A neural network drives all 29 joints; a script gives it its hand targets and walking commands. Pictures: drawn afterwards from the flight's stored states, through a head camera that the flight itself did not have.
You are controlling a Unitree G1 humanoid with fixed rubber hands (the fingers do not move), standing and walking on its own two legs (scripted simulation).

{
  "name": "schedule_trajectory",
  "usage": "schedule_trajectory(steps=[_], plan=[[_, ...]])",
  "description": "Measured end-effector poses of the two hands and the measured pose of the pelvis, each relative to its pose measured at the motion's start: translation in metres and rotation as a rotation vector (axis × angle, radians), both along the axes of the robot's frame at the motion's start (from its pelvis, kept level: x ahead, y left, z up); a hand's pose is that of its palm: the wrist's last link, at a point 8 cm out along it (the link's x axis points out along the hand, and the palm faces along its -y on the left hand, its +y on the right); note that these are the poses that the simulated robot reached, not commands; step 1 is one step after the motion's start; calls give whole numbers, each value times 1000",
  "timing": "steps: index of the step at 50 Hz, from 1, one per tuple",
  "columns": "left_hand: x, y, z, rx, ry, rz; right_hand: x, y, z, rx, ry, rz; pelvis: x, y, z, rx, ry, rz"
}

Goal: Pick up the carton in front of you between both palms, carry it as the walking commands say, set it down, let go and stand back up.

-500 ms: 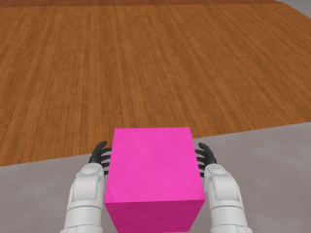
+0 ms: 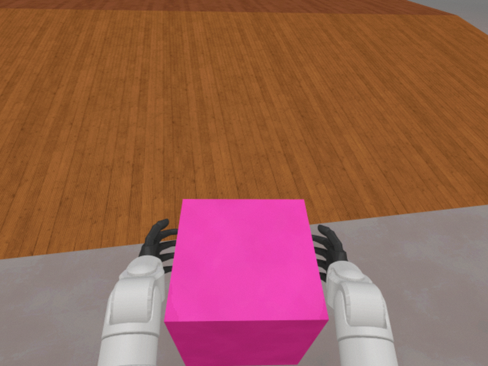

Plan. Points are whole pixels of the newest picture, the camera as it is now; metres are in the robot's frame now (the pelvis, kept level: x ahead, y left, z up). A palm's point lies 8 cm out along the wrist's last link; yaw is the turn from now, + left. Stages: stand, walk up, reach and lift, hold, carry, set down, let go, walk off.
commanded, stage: carry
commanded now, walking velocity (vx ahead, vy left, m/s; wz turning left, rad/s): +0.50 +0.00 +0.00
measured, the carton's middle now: (242, 286) +0.30 -0.01 -0.01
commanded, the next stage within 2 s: none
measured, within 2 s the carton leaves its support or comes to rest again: neither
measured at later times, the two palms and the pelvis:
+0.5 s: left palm (168, 183) +0.46 +0.14 +0.09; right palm (315, 183) +0.47 -0.16 +0.09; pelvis +0.20 -0.02 +0.01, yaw +1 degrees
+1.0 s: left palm (171, 113) +0.79 +0.18 +0.07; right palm (275, 117) +0.77 -0.12 +0.08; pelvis +0.51 +0.04 +0.01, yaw -1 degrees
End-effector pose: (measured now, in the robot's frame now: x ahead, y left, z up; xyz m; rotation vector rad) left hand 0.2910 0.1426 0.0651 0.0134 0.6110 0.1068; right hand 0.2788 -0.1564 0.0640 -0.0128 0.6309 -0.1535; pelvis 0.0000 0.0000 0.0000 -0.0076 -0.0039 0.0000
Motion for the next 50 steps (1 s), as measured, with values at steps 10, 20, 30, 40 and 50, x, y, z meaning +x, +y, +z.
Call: schedule_trajectory(steps=[10, 20, 30, 40, 50], plan=[[50, 15, 22, -37, 54, 21, 48, 15, 22, 24, 53, -20, 60, 9, 9, -23, 82, -37], [127, -15, 18, -39, 78, 36, 129, -15, 17, 71, 76, -41, 153, -17, -4, -14, 89, 19], [234, 11, 33, -61, 97, 118, 255, 11, 31, 76, 98, 18, 261, -7, 8, 18, 95, 15], [381, 42, -6, -86, 132, 70, 386, 42, -1, 42, 128, -29, 396, 36, -15, 18, 77, -27], [499, 39, 8, -68, 137, 12, 492, 40, 15, 35, 133, -68, 514, 43, 13, -26, 95, -24]])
